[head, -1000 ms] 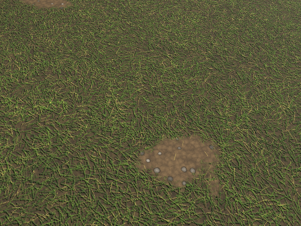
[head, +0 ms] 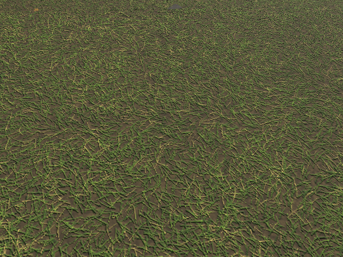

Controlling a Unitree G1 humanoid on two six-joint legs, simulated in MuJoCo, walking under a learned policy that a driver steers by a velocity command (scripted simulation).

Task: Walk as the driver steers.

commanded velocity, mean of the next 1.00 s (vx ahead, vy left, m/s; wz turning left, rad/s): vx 0.50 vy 0.00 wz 0.27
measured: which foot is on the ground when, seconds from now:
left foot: down 0.00-0.54, up 0.56-0.98, down 1.00-1.00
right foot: up 0.00-0.50, down 0.52-1.00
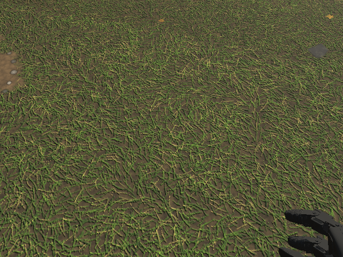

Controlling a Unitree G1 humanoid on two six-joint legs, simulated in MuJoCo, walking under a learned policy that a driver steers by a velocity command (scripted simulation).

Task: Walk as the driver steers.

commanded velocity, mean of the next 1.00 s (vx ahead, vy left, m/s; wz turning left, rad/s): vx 0.26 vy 0.00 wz -0.28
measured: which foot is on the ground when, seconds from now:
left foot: down 0.00-0.50, up 0.52-0.90, down 0.92-1.00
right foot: down 0.00-0.02, up 0.04-0.46, down 0.48-1.00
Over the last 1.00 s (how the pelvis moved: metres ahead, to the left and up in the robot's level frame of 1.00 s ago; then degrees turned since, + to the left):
0.53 0.12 0.01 18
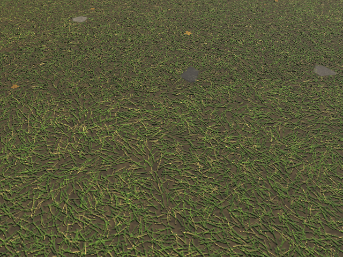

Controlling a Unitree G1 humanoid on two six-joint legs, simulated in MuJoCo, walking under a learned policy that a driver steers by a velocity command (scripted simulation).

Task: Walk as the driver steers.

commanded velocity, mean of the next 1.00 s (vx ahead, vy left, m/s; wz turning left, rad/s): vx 0.01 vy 0.00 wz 0.14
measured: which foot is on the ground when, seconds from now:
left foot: down 0.00-0.18, up 0.20-0.54, down 0.56-1.00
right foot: down 0.00-0.58, up 0.60-1.00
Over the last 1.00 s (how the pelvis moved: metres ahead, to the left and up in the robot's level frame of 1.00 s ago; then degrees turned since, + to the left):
0.34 -0.06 0.00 -17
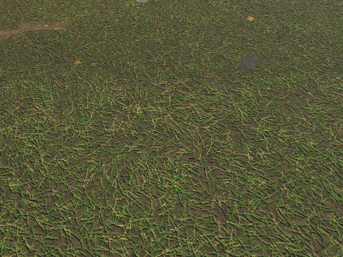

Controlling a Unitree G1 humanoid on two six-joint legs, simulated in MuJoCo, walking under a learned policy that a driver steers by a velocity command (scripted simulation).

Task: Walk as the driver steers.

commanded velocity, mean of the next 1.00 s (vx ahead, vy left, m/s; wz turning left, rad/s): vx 0.05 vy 0.00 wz -0.01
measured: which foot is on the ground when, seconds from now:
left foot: down 0.00-0.04, up 0.06-0.50, down 0.52-0.76, up 0.78-1.00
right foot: up 0.00-0.02, down 0.04-1.00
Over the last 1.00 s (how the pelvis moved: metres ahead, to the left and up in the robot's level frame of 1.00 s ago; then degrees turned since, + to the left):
-0.01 0.02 0.00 7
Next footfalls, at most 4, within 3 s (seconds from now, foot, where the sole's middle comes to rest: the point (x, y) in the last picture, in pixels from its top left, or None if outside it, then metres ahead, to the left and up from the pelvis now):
0.04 right None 0.02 -0.11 -0.77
0.52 left None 0.10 0.11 -0.77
1.12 left None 0.17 0.18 -0.77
1.64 right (184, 238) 0.52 0.02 -0.77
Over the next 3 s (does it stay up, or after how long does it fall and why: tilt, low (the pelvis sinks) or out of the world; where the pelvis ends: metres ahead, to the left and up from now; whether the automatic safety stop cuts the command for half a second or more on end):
stays up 1.05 -0.02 0.00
